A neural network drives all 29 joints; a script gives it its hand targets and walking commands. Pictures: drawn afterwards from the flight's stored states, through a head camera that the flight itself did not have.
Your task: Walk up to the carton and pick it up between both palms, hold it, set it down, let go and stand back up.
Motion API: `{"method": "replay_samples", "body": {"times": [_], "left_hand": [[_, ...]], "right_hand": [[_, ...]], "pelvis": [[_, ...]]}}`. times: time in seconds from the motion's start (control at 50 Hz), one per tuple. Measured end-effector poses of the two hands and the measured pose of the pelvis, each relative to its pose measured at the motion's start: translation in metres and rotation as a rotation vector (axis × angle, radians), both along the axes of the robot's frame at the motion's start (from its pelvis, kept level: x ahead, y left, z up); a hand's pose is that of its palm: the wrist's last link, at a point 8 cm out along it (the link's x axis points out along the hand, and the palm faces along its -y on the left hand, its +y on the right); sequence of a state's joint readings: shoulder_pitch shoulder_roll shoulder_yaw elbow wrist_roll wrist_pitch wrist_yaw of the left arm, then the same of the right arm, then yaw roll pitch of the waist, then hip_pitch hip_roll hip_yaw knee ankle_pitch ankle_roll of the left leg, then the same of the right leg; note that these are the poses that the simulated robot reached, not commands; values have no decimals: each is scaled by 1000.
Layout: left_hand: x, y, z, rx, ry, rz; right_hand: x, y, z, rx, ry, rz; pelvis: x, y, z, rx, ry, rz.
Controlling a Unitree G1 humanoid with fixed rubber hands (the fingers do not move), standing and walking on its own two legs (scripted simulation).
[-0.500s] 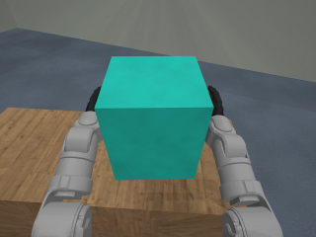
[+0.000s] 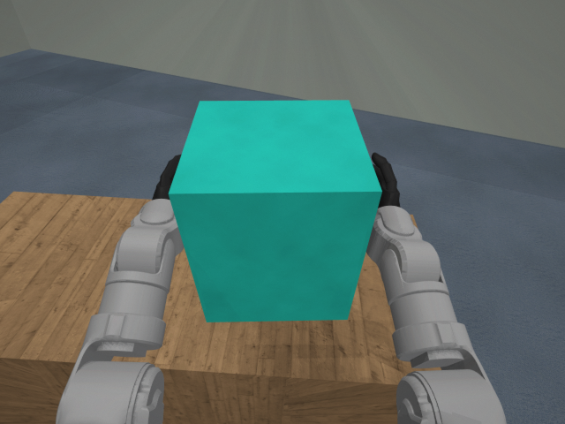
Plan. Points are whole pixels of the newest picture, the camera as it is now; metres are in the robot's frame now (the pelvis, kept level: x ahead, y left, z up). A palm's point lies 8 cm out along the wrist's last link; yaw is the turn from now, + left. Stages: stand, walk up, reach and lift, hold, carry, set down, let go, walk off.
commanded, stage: hold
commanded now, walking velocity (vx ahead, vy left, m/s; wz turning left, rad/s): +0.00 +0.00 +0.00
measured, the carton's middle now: (276, 213) +0.38 +0.01 +0.16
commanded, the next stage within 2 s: set down in 0.20 s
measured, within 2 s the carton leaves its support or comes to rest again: neither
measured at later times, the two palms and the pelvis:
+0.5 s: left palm (162, 201) +0.37 +0.17 +0.19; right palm (383, 207) +0.36 -0.13 +0.18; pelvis +0.00 +0.00 +0.00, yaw +0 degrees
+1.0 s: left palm (184, 209) +0.42 +0.16 +0.13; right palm (376, 219) +0.40 -0.14 +0.13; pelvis +0.03 +0.00 +0.00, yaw +0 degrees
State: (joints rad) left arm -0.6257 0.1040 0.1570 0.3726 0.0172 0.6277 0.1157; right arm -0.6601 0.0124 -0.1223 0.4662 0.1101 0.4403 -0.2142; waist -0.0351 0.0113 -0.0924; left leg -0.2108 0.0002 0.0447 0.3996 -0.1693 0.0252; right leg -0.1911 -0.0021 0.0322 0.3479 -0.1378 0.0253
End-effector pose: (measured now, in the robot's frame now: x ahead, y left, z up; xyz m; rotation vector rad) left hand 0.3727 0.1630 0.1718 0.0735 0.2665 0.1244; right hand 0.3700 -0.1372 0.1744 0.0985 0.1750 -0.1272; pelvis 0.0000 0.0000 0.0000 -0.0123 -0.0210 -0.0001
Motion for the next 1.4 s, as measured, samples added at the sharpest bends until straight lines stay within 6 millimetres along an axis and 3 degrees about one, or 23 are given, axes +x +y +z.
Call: {"method": "replay_samples", "body": {"times": [0.34,0.54,0.74,1.02,1.22,1.4], "left_hand": [[-5,0,0,0,-2,-6],[-3,4,14,-18,-75,-13],[14,1,-27,-15,-11,-49],[49,-5,-48,-8,-26,-75],[40,5,-79,12,5,-91],[34,6,-66,-3,-42,-115]], "right_hand": [[-6,0,0,13,-3,-5],[-7,4,10,-46,-80,-3],[4,0,-24,-110,-45,-19],[30,-6,-47,-115,-64,-47],[21,5,-72,-122,-35,-49],[6,6,-66,-137,-81,-81]], "pelvis": [[0,1,0,-2,-28,0],[-3,2,0,-3,-55,1],[0,0,1,0,-73,1],[33,2,4,-3,-22,0],[45,9,4,-12,-18,-1],[37,13,3,-18,-39,0]]}}
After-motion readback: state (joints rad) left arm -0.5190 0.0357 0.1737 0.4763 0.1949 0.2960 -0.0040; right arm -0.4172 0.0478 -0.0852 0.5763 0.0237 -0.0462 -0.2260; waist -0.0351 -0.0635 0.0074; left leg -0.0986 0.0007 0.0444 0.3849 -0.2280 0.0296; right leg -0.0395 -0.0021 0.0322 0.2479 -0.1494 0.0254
